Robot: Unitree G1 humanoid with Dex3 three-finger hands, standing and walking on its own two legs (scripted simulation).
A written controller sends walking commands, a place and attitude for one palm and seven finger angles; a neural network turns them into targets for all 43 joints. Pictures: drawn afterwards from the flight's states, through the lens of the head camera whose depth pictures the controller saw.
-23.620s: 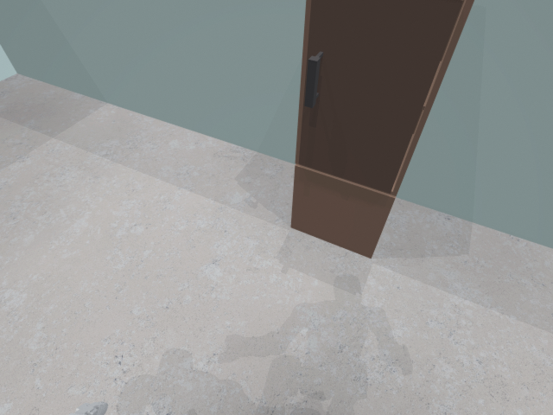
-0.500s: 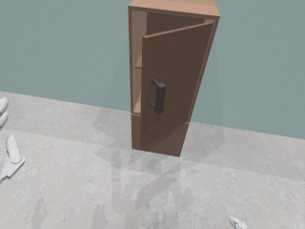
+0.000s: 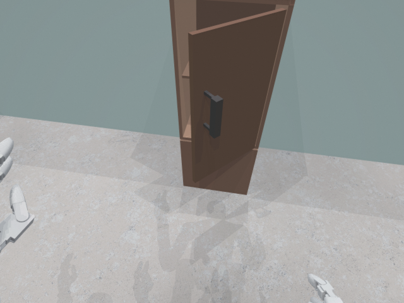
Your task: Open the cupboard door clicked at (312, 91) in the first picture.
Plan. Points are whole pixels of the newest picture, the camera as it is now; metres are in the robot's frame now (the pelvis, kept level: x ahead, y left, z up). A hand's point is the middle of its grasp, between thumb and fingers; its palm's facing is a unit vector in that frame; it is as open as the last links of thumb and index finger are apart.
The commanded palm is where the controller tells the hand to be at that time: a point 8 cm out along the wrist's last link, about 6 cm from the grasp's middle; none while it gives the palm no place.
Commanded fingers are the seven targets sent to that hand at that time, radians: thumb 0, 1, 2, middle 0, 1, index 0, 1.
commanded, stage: let the arm hang, fingers relaxed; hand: left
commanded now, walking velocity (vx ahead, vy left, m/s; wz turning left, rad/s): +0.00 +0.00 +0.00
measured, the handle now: (211, 114) +0.65 +0.01 +0.01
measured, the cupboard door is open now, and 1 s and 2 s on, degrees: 46 46 46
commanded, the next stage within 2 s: look to check the result in 1.08 s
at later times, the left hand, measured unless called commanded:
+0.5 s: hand out of the picture -0.05 +0.20 -0.16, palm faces +0.11 -0.96 -0.26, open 7.2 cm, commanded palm none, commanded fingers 0.00 0.90 0.90 -0.20 -0.30 -0.20 -0.30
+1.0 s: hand out of the picture +0.02 +0.22 -0.16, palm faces +0.09 -0.96 -0.25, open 7.4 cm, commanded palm none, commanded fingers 0.00 0.90 0.90 -0.20 -0.30 -0.20 -0.30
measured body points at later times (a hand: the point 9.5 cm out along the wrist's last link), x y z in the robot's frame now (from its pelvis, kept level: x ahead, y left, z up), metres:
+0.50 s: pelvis -0.02 +0.00 +0.01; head +0.00 -0.01 +0.46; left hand -0.05 +0.25 -0.14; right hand -0.01 -0.23 -0.15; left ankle +0.01 +0.13 -0.73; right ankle +0.01 -0.11 -0.73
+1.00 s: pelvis -0.01 +0.01 +0.01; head +0.00 +0.01 +0.46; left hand +0.02 +0.27 -0.14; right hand +0.04 -0.23 -0.15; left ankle +0.01 +0.13 -0.73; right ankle +0.01 -0.11 -0.73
